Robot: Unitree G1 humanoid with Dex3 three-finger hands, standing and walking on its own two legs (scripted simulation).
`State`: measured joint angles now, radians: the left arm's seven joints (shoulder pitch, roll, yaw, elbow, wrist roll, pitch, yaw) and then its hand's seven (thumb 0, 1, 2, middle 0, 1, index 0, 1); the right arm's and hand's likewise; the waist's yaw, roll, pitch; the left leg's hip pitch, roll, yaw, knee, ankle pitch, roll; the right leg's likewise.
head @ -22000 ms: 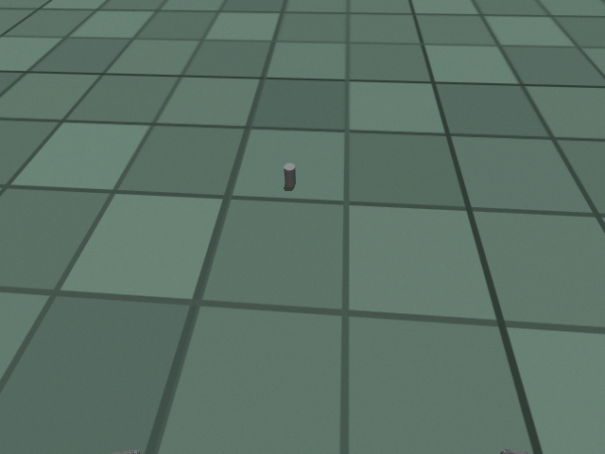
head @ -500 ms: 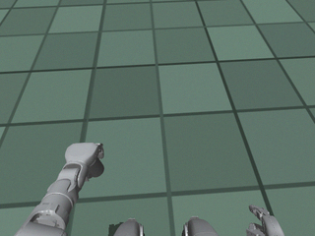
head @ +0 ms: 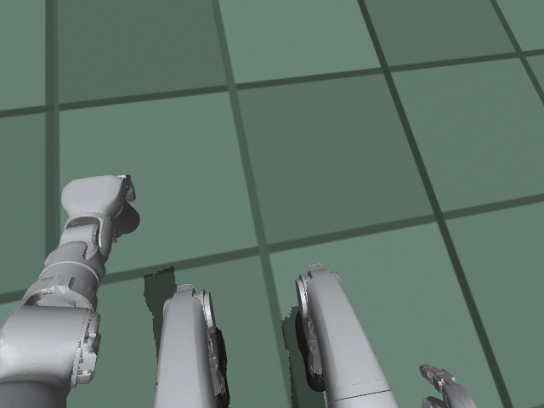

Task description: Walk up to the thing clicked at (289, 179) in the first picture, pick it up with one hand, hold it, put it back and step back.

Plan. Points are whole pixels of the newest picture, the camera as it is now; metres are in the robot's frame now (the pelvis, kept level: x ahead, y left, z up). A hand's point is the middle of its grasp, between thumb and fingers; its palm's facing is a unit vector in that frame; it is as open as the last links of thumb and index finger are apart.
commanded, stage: crouch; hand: left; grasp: from above
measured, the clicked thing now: (116, 213) +0.44 +0.23 -0.17
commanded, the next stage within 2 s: lower in 1.00 s
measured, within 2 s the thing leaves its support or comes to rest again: neither
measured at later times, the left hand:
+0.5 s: hand (130, 219) +0.45 +0.24 -0.27, palm faces -0.45 -0.03 -0.89, open 8.4 cm
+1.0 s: hand (139, 222) +0.46 +0.24 -0.32, palm faces -0.46 -0.02 -0.89, open 8.4 cm
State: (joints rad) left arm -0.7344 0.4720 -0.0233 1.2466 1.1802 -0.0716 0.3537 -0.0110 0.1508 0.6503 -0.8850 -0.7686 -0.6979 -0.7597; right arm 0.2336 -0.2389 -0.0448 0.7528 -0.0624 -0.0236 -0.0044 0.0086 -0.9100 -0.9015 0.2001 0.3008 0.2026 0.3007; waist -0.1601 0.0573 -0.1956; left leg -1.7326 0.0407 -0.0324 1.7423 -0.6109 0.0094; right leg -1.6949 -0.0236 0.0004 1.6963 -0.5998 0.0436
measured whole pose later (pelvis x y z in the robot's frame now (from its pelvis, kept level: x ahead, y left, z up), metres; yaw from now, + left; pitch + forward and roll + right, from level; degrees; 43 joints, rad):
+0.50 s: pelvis +0.00 -0.01 -0.10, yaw -2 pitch +38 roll -6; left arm -0.87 0.58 0.06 1.31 1.24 -0.12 0.38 -0.01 0.15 0.65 -0.89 -0.77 -0.70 -0.76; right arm 0.16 -0.27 -0.02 0.74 -0.11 -0.07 0.10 0.00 -0.92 -0.91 0.20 0.30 0.20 0.30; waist -0.19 0.02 -0.14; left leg -2.07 0.04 -0.09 2.09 -0.69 -0.01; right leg -2.01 -0.01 -0.03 2.03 -0.68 0.04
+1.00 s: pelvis -0.02 -0.01 -0.16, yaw -3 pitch +36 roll -6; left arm -0.98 0.66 0.08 1.46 1.26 -0.15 0.39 -0.02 0.15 0.65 -0.89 -0.77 -0.70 -0.76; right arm 0.19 -0.27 0.02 0.77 -0.13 -0.07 0.12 0.00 -0.92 -0.90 0.20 0.30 0.20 0.30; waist -0.24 0.01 -0.09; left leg -2.23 0.03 -0.11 2.27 -0.67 -0.01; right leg -2.17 0.00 -0.03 2.20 -0.66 0.05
